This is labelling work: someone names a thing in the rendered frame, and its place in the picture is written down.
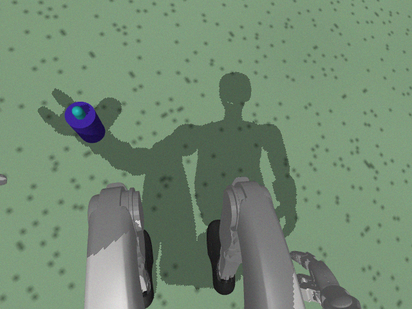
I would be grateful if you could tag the right robot arm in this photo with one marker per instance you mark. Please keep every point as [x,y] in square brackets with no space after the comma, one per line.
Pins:
[336,297]

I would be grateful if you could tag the left robot foot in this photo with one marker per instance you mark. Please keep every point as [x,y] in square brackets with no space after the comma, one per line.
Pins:
[149,294]

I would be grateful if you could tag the right robot foot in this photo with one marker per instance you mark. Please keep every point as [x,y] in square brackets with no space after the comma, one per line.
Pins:
[223,287]

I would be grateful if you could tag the right robot hand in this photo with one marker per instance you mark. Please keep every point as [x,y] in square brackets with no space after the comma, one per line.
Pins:
[320,276]

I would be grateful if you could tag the bottle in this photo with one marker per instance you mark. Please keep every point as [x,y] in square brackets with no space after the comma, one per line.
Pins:
[82,117]

